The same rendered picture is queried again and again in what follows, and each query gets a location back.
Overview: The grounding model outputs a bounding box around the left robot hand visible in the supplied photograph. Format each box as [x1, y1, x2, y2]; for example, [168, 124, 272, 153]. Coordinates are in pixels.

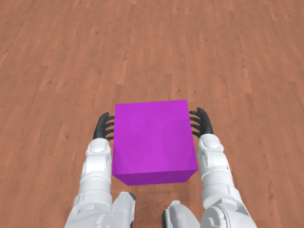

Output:
[93, 112, 115, 141]

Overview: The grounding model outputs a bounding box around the right robot forearm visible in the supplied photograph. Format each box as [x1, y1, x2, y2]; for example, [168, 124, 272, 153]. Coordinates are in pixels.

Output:
[197, 133, 251, 218]

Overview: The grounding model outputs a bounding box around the robot left upper arm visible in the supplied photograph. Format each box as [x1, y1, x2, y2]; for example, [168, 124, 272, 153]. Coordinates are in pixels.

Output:
[65, 212, 117, 228]

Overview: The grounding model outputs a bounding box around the right robot thigh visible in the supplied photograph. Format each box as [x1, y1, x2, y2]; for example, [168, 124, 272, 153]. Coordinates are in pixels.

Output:
[165, 204, 200, 228]

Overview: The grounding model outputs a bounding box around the right robot hand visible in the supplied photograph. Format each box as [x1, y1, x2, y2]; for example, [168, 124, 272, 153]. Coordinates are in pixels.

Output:
[189, 107, 214, 138]

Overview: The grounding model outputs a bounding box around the robot thigh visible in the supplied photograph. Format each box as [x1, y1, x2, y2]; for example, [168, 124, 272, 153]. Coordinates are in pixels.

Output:
[109, 196, 136, 228]
[165, 204, 200, 228]

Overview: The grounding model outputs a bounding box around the carton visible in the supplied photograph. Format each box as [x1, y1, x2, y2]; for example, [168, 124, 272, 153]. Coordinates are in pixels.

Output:
[112, 100, 198, 186]

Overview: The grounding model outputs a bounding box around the robot right upper arm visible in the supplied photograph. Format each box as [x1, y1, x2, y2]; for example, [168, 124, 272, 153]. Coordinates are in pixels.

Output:
[199, 205, 257, 228]

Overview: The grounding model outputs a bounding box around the left robot forearm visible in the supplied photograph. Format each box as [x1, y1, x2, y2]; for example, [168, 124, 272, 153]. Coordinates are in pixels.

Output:
[65, 138, 112, 227]

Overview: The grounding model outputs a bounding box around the left robot thigh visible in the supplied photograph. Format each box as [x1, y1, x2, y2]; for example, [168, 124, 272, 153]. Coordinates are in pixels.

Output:
[109, 196, 136, 228]

